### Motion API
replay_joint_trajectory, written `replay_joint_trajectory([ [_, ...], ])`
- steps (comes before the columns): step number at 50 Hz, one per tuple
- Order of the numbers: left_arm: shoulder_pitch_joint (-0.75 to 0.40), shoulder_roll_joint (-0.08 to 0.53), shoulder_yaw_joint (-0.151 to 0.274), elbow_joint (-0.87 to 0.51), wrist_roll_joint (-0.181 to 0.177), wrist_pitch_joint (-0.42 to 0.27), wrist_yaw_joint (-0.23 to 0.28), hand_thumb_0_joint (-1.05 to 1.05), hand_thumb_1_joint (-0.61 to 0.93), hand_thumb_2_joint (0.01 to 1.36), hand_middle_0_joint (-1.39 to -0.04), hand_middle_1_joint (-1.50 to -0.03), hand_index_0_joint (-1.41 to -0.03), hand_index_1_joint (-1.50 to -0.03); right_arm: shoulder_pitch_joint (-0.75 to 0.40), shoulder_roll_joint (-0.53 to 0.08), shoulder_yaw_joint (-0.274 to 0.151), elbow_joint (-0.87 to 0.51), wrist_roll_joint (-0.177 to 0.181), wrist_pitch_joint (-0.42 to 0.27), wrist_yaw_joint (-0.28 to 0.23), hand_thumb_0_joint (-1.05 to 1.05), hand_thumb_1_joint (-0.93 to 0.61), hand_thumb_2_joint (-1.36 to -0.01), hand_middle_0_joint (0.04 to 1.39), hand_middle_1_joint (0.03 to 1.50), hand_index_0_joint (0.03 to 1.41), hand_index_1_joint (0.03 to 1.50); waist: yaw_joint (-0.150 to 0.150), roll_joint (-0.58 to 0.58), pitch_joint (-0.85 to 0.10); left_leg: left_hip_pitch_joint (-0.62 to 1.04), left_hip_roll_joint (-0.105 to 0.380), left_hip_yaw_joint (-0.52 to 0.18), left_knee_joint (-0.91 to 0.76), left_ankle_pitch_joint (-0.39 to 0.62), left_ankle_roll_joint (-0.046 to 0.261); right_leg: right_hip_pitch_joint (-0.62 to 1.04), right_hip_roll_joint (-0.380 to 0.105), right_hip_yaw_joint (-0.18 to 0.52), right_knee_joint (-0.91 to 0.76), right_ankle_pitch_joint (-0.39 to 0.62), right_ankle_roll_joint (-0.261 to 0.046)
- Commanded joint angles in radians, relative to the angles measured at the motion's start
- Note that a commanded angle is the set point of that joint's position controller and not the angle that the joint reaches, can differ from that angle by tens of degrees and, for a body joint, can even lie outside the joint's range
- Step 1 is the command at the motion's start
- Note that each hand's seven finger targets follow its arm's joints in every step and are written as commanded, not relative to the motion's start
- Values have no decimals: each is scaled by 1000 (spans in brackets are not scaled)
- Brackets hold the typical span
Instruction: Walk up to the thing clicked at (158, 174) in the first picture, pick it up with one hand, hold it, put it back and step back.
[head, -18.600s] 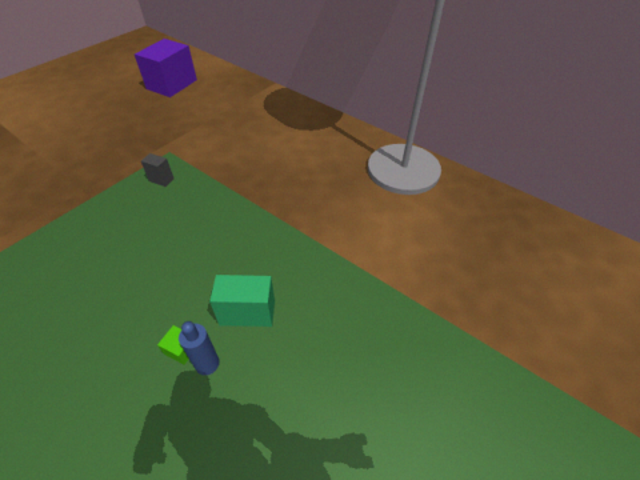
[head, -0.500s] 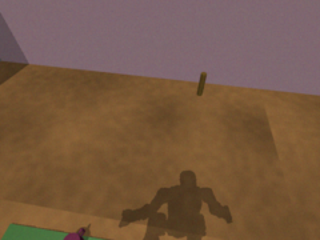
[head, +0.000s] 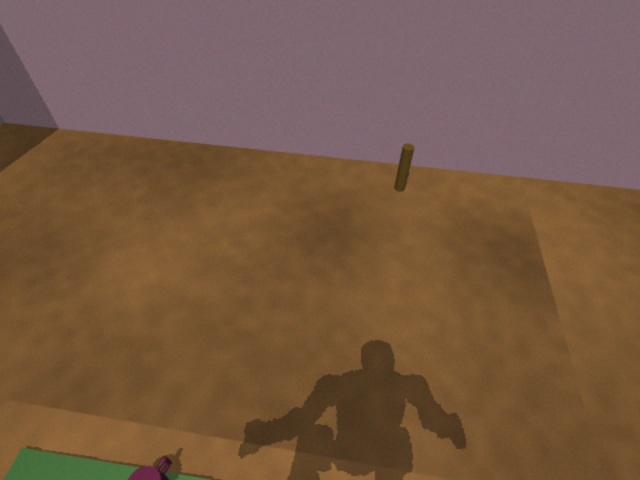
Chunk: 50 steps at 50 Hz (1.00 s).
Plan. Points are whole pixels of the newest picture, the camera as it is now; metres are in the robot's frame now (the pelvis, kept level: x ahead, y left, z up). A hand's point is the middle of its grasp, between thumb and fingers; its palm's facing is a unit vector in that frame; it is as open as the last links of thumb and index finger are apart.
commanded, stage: stand
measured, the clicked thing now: out of the picture -0.09 -1.04 -0.72
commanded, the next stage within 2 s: walk up in 0.66 s
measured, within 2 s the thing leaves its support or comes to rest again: neither
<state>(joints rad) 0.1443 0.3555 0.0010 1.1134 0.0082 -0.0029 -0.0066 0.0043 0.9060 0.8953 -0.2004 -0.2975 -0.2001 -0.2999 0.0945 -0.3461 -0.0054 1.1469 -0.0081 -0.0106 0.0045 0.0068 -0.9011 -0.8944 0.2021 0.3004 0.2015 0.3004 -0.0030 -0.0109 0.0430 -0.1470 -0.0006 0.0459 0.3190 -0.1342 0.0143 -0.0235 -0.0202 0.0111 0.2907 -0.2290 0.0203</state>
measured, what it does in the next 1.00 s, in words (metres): steps on the spot: right foot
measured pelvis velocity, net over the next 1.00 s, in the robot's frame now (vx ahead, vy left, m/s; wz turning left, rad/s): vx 0.05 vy -0.06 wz -0.02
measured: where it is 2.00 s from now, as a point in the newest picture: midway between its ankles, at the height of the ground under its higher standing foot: (332, 398)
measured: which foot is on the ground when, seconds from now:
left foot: down 0.00-0.96, up 0.98-1.00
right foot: down 0.00-0.70, up 0.72-0.94, down 0.96-1.00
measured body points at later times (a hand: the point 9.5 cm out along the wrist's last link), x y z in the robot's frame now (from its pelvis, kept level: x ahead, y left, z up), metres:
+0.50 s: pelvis +0.00 +0.00 +0.00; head +0.01 +0.01 +0.45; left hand +0.07 +0.30 -0.14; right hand +0.08 -0.30 -0.13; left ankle +0.03 +0.11 -0.75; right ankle -0.04 -0.13 -0.75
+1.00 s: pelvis +0.05 -0.06 -0.02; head +0.04 -0.08 +0.43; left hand +0.11 +0.30 -0.11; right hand +0.08 -0.41 -0.15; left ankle +0.02 +0.10 -0.74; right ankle +0.10 -0.18 -0.75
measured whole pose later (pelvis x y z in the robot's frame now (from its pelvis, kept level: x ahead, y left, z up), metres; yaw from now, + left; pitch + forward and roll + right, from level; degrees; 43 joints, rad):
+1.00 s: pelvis +0.05 -0.06 -0.02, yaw -1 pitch -3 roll +1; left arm 0.27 0.47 0.11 0.99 0.03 -0.06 -0.07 0.00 0.91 0.90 -0.20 -0.30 -0.20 -0.30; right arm 0.26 -0.44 -0.11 1.05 -0.06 0.01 0.05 0.01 -0.90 -0.89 0.20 0.30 0.20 0.30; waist 0.00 0.03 0.02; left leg -0.21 0.05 -0.02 0.70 -0.50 0.03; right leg -0.30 -0.06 -0.06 0.60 -0.24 -0.01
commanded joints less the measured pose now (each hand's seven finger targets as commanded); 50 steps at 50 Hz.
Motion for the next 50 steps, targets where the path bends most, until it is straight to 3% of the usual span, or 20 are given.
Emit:
replay_joint_trajectory([
  [1, -22, 207, 38, -58, 3, -21, 17, 0, 900, 900, -200, -300, -200, -300, -44, -217, -36, -63, 0, -24, -11, 0, -900, -900, 200, 300, 200, 300, -1, 13, -48, 87, 138, -129, -36, 134, 13, -95, -119, 72, -52, 118, -39],
  [4, -19, 210, 39, -61, 4, -24, 19, 0, 900, 900, -200, -300, -200, -300, -49, -219, -39, -66, 1, -24, -11, 0, -900, -900, 200, 300, 200, 300, 1, 4, -63, 107, 144, -129, -21, 175, 18, -91, -121, 72, -51, 146, -39],
  [16, -19, 208, 39, -63, 5, -23, 19, 0, 900, 900, -200, -300, -200, -300, -40, -222, -37, -68, 2, -23, -12, 0, -900, -900, 200, 300, 200, 300, -2, 24, -47, 80, 138, -129, -30, 135, 14, -87, -119, 71, -58, 130, -36],
  [19, -20, 208, 38, -65, 5, -24, 19, 0, 900, 900, -200, -300, -200, -300, -41, -221, -36, -70, 1, -25, -12, 0, -900, -900, 200, 300, 200, 300, 0, 22, -69, 100, 144, -129, -20, 183, 17, -81, -121, 70, -50, 154, -36],
  [24, -17, 202, 37, -62, 5, -22, 17, 0, 900, 900, -200, -300, -200, -300, -41, -219, -36, -67, 3, -23, -12, 0, -900, -900, 200, 300, 200, 300, -2, 20, -44, 80, 137, -131, -32, 123, 11, -90, -117, 69, -59, 112, -38],
  [32, -13, 206, 39, -64, 5, -23, 18, 0, 900, 900, -200, -300, -200, -300, -38, -218, -38, -68, 2, -25, -13, 0, -900, -900, 200, 300, 200, 300, 1, 15, -58, 98, 142, -131, -23, 173, 16, -82, -119, 69, -55, 140, -38],
  [33, 22, 299, 93, -107, 19, -38, -8, 0, 900, 900, -200, -300, -200, -300, 45, -310, -107, -112, -15, -37, 13, 0, -900, -900, 200, 300, 200, 300, -15, 25, -158, 145, 114, -158, 20, -400, 86, -107, -52, 33, 65, -289, -78],
  [34, -14, 283, 92, -115, 29, -38, -18, 0, 900, 900, -200, -300, -200, -300, 94, -333, -123, -94, -23, -38, 22, 0, -900, -900, 200, 300, 200, 300, -41, 85, -88, 141, 160, -233, -39, -614, 117, -273, -39, 12, 164, -403, -83],
  [35, -64, 254, 91, -130, 28, -35, -25, 0, 900, 900, -200, -300, -200, -300, 114, -350, -134, -92, -26, -35, 25, 0, -900, -900, 200, 300, 200, 300, -64, 161, -12, 155, 243, -345, -144, -718, 159, -422, 10, -68, 315, -356, -61],
  [36, -88, 259, 97, -153, 34, -31, -32, 0, 900, 900, -200, -300, -200, -300, 116, -367, -147, -106, -27, -38, 27, 0, -900, -900, 200, 300, 200, 300, -77, 197, 56, 116, 346, -462, -221, -712, 220, -527, -7, -31, 495, -318, -46],
  [37, -73, 262, 100, -164, 31, -36, -34, 0, 900, 900, -200, -300, -200, -300, 107, -372, -154, -130, -27, -46, 28, 0, -900, -900, 200, 300, 200, 300, -68, 152, 85, 108, 395, -500, -225, -638, 259, -566, -43, 24, 526, -301, -49],
  [39, -53, 266, 104, -165, 27, -48, -45, 0, 900, 900, -200, -300, -200, -300, 103, -339, -148, -150, -24, -57, 28, 0, -900, -900, 200, 300, 200, 300, -42, 93, 50, 111, 359, -450, -206, -558, 243, -538, -76, 57, 513, -282, -59],
  [42, 26, 268, 118, -166, 23, -44, -68, 0, 900, 900, -200, -300, -200, -300, 37, -338, -154, -203, -28, -60, 40, 0, -900, -900, 200, 300, 200, 300, -1, 171, 20, 32, 306, -338, -200, -546, 211, -433, -73, -2, 457, -241, -42],
  [44, 100, 259, 130, -152, 17, -43, -72, 0, 900, 900, -200, -300, -200, -300, -38, -333, -157, -235, -35, -56, 46, 0, -900, -900, 200, 300, 200, 300, 48, 210, -3, -97, 244, -222, -160, -478, 168, -250, -64, -36, 365, -145, -45],
  [45, 168, 255, 136, -136, 14, -45, -71, 0, 900, 900, -200, -300, -200, -300, -75, -323, -156, -248, -37, -51, 47, 0, -900, -900, 200, 300, 200, 300, 89, 203, -18, -183, 210, -163, -102, -486, 143, -121, -57, -63, 303, -65, -48],
  [46, 251, 259, 143, -107, 15, -48, -67, 0, 900, 900, -200, -300, -200, -300, -100, -306, -154, -257, -41, -44, 46, 0, -900, -900, 200, 300, 200, 300, 130, 150, -42, -292, 159, -100, -7, -538, 116, 29, -23, -113, 259, 18, -41],
  [47, 375, 281, 156, -66, 15, -51, -58, 0, 900, 900, -200, -300, -200, -300, -122, -274, -144, -266, -50, -35, 40, 0, -900, -900, 200, 300, 200, 300, 191, 45, -62, -475, 106, -54, 173, -619, 90, 218, -10, -108, 259, -8, -44],
  [48, 488, 338, 176, -41, 24, -52, -44, 0, 900, 900, -200, -300, -200, -300, -126, -204, -121, -284, -54, -29, 35, 0, -900, -900, 200, 300, 200, 300, 247, -194, -54, -654, 7, 31, 472, -661, 60, 291, -72, 21, 155, -219, -58],
  [49, 458, 387, 189, -80, 44, -56, -29, 0, 900, 900, -200, -300, -200, -300, -71, -159, -101, -293, -37, -20, 41, 0, -900, -900, 200, 300, 200, 300, 223, -328, 9, -724, -102, -91, 779, -554, 17, 131, -274, 400, -62, -593, -69],
  [50, 243, 392, 169, -168, 46, -68, -18, 0, 900, 900, -200, -300, -200, -300, -1, -194, -109, -287, -15, -8, 40, 0, -900, -900, 200, 300, 200, 300, 101, -183, 95, -643, -62, -213, 841, -379, -6, -93, -412, 596, -235, -776, -101],
])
